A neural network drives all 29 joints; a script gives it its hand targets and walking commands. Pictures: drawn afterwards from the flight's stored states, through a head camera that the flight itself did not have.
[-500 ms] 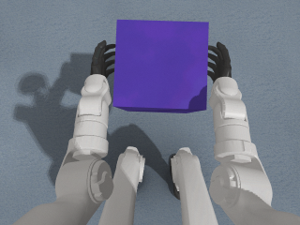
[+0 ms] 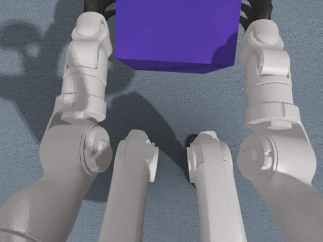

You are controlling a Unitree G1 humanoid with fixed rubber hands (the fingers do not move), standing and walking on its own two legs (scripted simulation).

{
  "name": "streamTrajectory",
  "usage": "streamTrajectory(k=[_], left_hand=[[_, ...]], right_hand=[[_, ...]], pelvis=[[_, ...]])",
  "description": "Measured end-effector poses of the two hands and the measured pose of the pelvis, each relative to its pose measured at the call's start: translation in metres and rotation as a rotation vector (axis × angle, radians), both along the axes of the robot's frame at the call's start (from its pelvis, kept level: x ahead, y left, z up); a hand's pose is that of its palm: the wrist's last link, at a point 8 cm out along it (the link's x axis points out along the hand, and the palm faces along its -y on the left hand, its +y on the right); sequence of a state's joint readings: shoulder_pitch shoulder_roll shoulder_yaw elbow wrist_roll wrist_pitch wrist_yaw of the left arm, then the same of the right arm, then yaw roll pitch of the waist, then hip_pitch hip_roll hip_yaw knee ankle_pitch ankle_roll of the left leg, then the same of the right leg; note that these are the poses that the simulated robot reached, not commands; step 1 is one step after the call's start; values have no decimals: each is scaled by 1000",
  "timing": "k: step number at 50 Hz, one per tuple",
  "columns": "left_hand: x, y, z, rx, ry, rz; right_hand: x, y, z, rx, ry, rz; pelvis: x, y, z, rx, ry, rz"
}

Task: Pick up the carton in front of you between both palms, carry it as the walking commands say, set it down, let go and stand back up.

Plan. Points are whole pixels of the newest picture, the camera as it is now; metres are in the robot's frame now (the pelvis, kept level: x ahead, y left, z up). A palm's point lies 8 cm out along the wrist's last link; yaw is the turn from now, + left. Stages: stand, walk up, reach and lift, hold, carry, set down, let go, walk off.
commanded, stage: set down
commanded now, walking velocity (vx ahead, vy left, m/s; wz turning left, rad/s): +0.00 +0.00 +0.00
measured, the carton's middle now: (174, 23) +0.56 +0.00 -0.22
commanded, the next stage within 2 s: none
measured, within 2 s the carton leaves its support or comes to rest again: rests again in 0.54 s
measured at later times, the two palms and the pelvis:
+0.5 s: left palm (108, 19) +0.56 +0.15 -0.22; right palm (240, 27) +0.55 -0.15 -0.22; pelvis +0.01 +0.00 -0.06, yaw +0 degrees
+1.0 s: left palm (107, 24) +0.55 +0.16 -0.23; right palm (240, 32) +0.54 -0.16 -0.23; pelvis -0.01 +0.00 -0.07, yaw +0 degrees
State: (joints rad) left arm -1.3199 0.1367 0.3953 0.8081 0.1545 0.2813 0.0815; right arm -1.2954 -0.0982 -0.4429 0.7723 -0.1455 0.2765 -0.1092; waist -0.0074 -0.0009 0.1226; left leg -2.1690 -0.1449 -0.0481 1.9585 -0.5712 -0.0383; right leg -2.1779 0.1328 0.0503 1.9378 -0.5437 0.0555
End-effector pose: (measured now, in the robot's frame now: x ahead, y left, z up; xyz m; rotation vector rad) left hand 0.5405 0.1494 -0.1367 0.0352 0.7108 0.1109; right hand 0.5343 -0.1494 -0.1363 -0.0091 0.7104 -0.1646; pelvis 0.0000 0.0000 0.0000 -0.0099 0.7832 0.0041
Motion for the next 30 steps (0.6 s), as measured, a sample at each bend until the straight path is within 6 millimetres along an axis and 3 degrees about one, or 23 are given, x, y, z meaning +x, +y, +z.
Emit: streamTrajectory(k=[11, 20, 30], left_hand=[[18, -2, -69, 7, 18, -25], [24, -1, -77, 5, 22, -25], [12, 1, -87, 6, 51, -36]], right_hand=[[14, -2, -68, -4, 18, -8], [19, -2, -77, 2, 22, -10], [7, -2, -88, 8, 49, 9]], pelvis=[[5, 1, -40, -4, -60, 0], [13, 1, -53, -3, -72, 0], [7, 0, -60, -4, -118, 2]])
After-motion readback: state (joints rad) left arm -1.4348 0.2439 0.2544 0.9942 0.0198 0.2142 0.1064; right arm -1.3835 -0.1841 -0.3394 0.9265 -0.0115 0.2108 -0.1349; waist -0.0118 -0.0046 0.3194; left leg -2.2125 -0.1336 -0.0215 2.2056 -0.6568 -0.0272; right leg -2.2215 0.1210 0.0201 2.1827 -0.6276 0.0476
